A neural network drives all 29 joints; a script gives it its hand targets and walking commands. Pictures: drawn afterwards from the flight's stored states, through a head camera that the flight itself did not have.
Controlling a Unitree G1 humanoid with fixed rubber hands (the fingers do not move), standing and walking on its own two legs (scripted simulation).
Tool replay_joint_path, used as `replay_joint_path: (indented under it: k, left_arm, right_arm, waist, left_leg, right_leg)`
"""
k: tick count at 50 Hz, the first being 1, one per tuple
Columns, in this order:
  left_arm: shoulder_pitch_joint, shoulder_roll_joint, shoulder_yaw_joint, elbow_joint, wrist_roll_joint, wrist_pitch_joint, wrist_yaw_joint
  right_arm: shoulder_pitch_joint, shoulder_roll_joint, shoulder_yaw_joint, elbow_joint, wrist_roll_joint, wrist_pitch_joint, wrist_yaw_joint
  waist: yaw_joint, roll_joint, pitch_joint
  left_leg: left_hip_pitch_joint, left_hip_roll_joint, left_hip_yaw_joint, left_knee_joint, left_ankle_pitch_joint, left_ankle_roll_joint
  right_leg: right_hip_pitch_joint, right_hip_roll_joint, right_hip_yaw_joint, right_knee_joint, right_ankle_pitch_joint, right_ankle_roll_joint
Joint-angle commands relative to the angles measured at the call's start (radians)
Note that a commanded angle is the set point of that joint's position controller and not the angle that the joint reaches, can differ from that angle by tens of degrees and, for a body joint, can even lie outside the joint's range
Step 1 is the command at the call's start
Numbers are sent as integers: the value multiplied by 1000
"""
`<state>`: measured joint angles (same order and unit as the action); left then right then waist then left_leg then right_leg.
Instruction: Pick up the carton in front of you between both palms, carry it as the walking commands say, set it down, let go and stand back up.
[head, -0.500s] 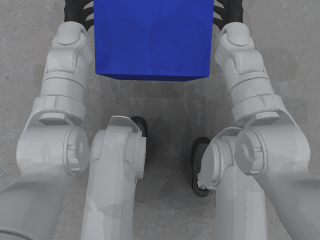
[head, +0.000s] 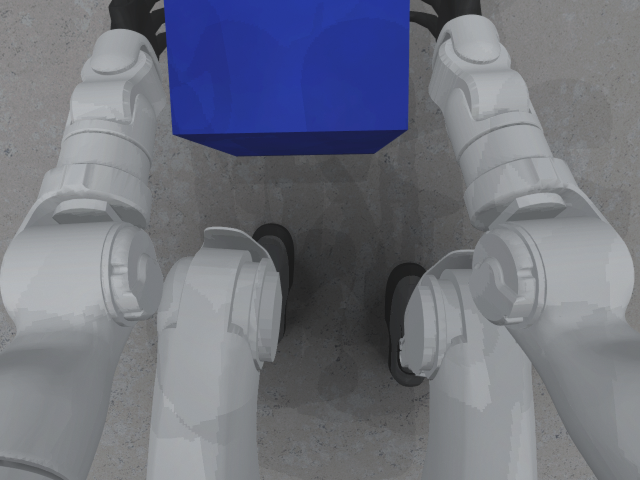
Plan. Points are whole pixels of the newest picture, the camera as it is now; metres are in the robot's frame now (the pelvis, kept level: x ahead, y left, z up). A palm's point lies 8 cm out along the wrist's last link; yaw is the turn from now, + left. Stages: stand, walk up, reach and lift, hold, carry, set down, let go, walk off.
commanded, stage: set down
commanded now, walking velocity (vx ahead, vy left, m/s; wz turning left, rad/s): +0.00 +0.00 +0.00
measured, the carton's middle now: (297, 59) +0.51 +0.10 -0.24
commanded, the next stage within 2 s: let go in 1.80 s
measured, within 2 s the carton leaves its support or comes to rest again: rests again in 0.46 s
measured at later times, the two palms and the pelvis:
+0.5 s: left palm (138, 48) +0.49 +0.26 -0.17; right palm (459, 27) +0.54 -0.06 -0.17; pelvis +0.01 +0.00 +0.00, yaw +0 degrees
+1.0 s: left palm (54, 12) +0.49 +0.29 -0.09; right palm out of the picture +0.55 -0.08 -0.09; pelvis +0.02 +0.01 +0.04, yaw +0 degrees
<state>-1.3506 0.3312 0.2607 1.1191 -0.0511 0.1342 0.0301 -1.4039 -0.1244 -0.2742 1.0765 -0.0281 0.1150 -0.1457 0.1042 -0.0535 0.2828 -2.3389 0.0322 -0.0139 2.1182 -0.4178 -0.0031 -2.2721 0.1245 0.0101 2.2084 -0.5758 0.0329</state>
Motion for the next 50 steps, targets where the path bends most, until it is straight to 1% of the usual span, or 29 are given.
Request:
replay_joint_path:
  k: [1,3,4,10,12,13,14,15,16,18,20,23,25,27,28,29,33,34,36,38,39,40,41,43,44,45,46,49,50]
  left_arm:
    - [-570,-741,-210,-140,-35,-34,-232]
    - [-544,-723,-189,-109,-17,-28,-236]
    - [-540,-713,-177,-107,-12,-29,-239]
    - [-483,-649,-117,-64,34,-21,-245]
    - [-476,-630,-108,-58,45,-21,-245]
    - [-466,-613,-102,-48,45,-20,-244]
    - [-451,-589,-89,-41,54,-24,-242]
    - [-447,-570,-86,-40,53,-24,-240]
    - [-431,-547,-73,-28,56,-27,-237]
    - [-404,-479,-57,-15,57,-39,-222]
    - [-327,-326,-16,6,55,-62,-184]
    - [-166,118,50,52,19,-138,-42]
    - [-165,183,29,73,-38,-168,3]
    - [-160,195,-10,56,-94,-195,13]
    - [-164,189,-28,44,-125,-206,10]
    - [-174,201,-37,34,-134,-213,10]
    - [-183,239,-58,-72,-180,-219,4]
    - [-165,234,-67,-65,-186,-211,4]
    - [-141,241,-64,-103,-187,-195,3]
    - [-107,244,-53,-155,-184,-177,3]
    - [-84,240,-52,-182,-186,-167,5]
    - [-64,226,-58,-185,-182,-153,4]
    - [-55,234,-37,-222,-166,-142,7]
    - [-42,227,-25,-290,-151,-117,9]
    - [-35,208,-23,-315,-141,-103,8]
    - [-13,187,-20,-312,-129,-91,8]
    - [-6,171,-9,-326,-119,-83,6]
    - [38,122,4,-298,-86,-71,-2]
    - [41,115,13,-301,-82,-72,-6]
  right_arm:
    - [-460,738,224,-18,2,-1,206]
    - [-457,720,215,-17,-4,0,209]
    - [-441,720,205,-1,-19,4,210]
    - [-391,642,163,48,-51,8,213]
    - [-377,621,148,58,-59,6,212]
    - [-373,607,147,56,-56,6,209]
    - [-365,590,145,64,-60,5,206]
    - [-352,569,135,56,-67,4,204]
    - [-357,539,137,51,-65,2,200]
    - [-323,461,123,52,-66,-4,185]
    - [-275,285,103,45,-57,-16,149]
    - [-173,-157,91,14,19,-65,34]
    - [-176,-211,133,22,85,-81,7]
    - [-183,-210,190,-14,135,-98,7]
    - [-191,-207,221,-38,160,-108,10]
    - [-202,-196,238,-53,188,-111,17]
    - [-195,-204,301,-141,265,-109,28]
    - [-183,-212,299,-154,266,-105,26]
    - [-151,-226,284,-196,256,-94,16]
    - [-120,-224,279,-238,249,-80,3]
    - [-107,-229,262,-263,235,-73,-4]
    - [-99,-221,252,-288,232,-63,-11]
    - [-84,-217,230,-306,214,-52,-15]
    - [-68,-217,200,-350,182,-31,-28]
    - [-63,-217,183,-364,176,-20,-31]
    - [-37,-199,170,-356,165,-13,-30]
    - [-23,-217,139,-346,136,-5,-32]
    - [33,-191,98,-282,96,2,-22]
    - [43,-175,101,-280,91,0,-16]
  waist:
    - [41,-45,-911]
    - [43,-28,-878]
    - [37,-49,-857]
    - [38,-34,-786]
    - [26,-32,-765]
    - [32,-28,-776]
    - [38,-39,-759]
    - [23,-40,-754]
    - [33,-41,-753]
    - [31,-44,-764]
    - [35,-37,-783]
    - [61,-33,-853]
    - [58,-9,-886]
    - [58,-15,-928]
    - [53,-43,-952]
    - [73,-28,-953]
    - [96,-27,-1095]
    - [94,-25,-1118]
    - [85,-7,-1181]
    - [90,-14,-1278]
    - [77,-22,-1318]
    - [72,-11,-1348]
    - [81,14,-1329]
    - [67,6,-1394]
    - [65,34,-1395]
    - [65,47,-1362]
    - [49,53,-1344]
    - [30,74,-1203]
    - [30,60,-1185]
  left_leg:
    - [541,-92,37,-131,35,8]
    - [516,-89,37,-126,32,10]
    - [500,-90,36,-127,30,13]
    - [456,-83,29,-126,5,16]
    - [450,-82,22,-126,8,17]
    - [451,-79,27,-120,1,16]
    - [446,-77,28,-122,-2,18]
    - [447,-75,22,-121,8,19]
    - [444,-72,23,-116,6,18]
    - [463,-64,26,-107,13,15]
    - [483,-56,31,-108,27,7]
    - [556,-34,36,-115,70,-15]
    - [588,-26,14,-112,153,-22]
    - [633,-20,-4,-95,245,-13]
    - [636,-17,-7,-89,268,-11]
    - [644,-12,-12,-88,295,-5]
    - [732,-4,0,-73,327,-5]
    - [752,-3,0,-80,326,-6]
    - [817,-5,5,-86,328,-10]
    - [882,-11,17,-90,339,-13]
    - [907,-16,21,-101,337,-13]
    - [934,-18,26,-111,324,-13]
    - [929,-27,33,-130,299,-15]
    - [967,-36,43,-166,266,-18]
    - [972,-38,54,-183,257,-24]
    - [961,-44,57,-210,243,-26]
    - [956,-48,57,-223,234,-29]
    - [890,-52,56,-284,181,-35]
    - [879,-55,55,-298,180,-33]
  right_leg:
    - [286,53,-40,-217,19,-52]
    - [271,52,-32,-216,17,-53]
    - [271,52,-32,-222,17,-50]
    - [246,46,-20,-221,6,-55]
    - [248,45,-22,-214,14,-52]
    - [261,42,-19,-211,8,-52]
    - [250,43,-20,-216,1,-50]
    - [263,45,-18,-215,14,-49]
    - [264,41,-18,-211,8,-46]
    - [287,36,-20,-209,10,-37]
    - [320,29,-24,-210,15,-23]
    - [384,-2,-35,-195,55,13]
    - [357,-18,-32,-176,113,20]
    - [351,-30,-30,-162,163,21]
    - [363,-34,-33,-160,182,24]
    - [347,-35,-29,-148,193,21]
    - [411,-41,-37,-142,204,27]
    - [416,-37,-44,-147,194,27]
    - [434,-35,-54,-153,177,26]
    - [483,-29,-59,-168,178,24]
    - [508,-27,-71,-178,172,24]
    - [511,-19,-73,-195,158,21]
    - [495,-16,-75,-205,136,15]
    - [539,-8,-85,-244,108,11]
    - [538,-2,-89,-264,105,6]
    - [511,7,-95,-279,89,3]
    - [504,4,-92,-302,77,1]
    - [432,8,-94,-354,44,-1]
    - [423,7,-93,-368,39,-1]
